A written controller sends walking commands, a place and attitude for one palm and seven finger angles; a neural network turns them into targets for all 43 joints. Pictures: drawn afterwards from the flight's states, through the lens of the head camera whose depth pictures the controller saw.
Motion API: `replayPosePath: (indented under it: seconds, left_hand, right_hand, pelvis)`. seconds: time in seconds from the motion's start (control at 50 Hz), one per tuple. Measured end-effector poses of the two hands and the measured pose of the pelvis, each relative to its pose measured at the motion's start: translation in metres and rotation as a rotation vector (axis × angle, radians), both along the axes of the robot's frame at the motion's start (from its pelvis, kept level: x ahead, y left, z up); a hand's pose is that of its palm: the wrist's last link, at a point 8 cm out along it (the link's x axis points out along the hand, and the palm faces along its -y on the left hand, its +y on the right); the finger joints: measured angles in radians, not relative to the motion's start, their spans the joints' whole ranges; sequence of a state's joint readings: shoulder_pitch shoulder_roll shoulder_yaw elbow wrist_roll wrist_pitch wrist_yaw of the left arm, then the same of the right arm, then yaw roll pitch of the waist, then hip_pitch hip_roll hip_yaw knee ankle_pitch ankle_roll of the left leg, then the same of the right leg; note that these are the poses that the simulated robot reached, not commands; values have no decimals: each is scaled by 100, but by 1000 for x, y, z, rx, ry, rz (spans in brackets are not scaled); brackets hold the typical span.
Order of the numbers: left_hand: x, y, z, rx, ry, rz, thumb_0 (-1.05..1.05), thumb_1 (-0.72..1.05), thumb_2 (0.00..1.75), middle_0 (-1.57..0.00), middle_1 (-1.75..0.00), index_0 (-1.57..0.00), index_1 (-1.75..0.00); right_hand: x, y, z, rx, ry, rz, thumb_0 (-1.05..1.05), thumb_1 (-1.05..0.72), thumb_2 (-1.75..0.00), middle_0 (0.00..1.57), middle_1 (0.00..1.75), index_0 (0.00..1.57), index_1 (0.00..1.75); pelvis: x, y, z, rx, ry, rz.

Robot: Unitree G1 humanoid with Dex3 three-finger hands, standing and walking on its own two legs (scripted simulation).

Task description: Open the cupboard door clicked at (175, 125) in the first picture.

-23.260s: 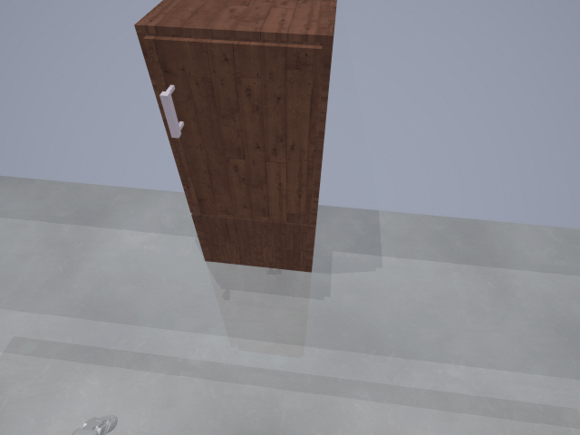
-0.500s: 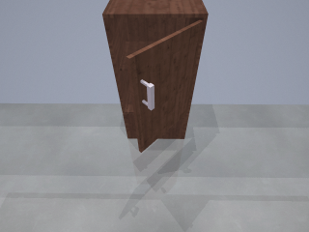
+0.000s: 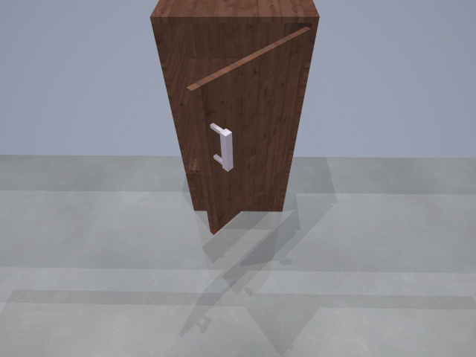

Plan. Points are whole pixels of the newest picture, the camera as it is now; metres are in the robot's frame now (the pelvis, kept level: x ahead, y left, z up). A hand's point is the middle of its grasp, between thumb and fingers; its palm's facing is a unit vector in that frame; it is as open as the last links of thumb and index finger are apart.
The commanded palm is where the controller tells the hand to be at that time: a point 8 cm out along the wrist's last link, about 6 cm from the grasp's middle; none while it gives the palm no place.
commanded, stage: look to check the result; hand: left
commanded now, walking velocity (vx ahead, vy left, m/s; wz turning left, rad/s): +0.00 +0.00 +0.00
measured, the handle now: (221, 147) +0.59 +0.08 -0.02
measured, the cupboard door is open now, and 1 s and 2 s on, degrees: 46 46 46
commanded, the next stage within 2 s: walk to a spot facing it in 0.26 s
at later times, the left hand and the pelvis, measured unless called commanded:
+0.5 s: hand out of the picture +0.02 +0.16 -0.17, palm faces +0.03 -0.98 -0.20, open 7.3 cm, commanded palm none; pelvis +0.02 -0.01 +0.00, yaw -2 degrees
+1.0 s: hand out of the picture +0.14 +0.17 -0.17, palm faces -0.20 -0.93 -0.32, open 7.4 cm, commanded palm none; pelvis +0.00 -0.03 -0.02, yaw -16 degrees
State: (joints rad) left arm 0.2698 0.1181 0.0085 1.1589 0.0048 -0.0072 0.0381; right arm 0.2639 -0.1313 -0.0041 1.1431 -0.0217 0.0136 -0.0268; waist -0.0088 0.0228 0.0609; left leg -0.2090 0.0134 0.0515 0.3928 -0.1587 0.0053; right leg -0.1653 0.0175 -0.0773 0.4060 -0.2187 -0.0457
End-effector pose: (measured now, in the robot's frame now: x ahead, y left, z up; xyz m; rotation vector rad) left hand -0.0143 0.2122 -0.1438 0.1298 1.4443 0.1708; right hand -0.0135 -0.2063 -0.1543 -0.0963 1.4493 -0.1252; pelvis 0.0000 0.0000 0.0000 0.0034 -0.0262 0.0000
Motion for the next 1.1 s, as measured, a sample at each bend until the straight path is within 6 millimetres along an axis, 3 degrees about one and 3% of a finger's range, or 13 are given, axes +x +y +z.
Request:
replayPosePath:
  seconds: [0.48,0.62,0.8,0.94,1.0,1.1]
  left_hand:
    - [29,-6,1,14,-23,-6,0,91,90,-19,-30,-20,-30]
    - [39,4,-5,13,4,-39,0,90,90,-20,-30,-20,-30]
    - [91,24,-4,45,-61,-147,0,90,90,-20,-30,-20,-30]
    - [146,11,9,103,-195,-265,0,91,90,-19,-30,-20,-30]
    - [154,2,9,119,-208,-300,0,91,90,-19,-30,-20,-30]
    - [156,-12,11,102,-158,-372,0,90,90,-19,-30,-20,-30]
  right_hand:
    - [19,-14,-1,-14,-1,-13,0,-91,-90,19,30,20,30]
    - [21,-24,-2,-57,-29,-87,0,-91,-90,19,30,20,30]
    - [15,-38,-1,-110,-89,-153,0,-91,-90,20,30,20,30]
    - [6,-63,-17,-84,-111,-203,0,-90,-90,20,30,20,30]
    - [10,-79,-18,-91,-128,-242,0,-90,-90,20,30,20,30]
    - [28,-96,5,-138,-221,-302,0,-91,-90,20,30,20,30]
  pelvis:
    - [19,-10,0,2,1,-19]
    - [17,-7,-6,-6,8,-77]
    - [10,-3,-11,16,20,-177]
    - [7,-24,-20,26,28,-253]
    - [4,-29,-22,15,26,-286]
    - [6,-30,-10,30,36,-369]
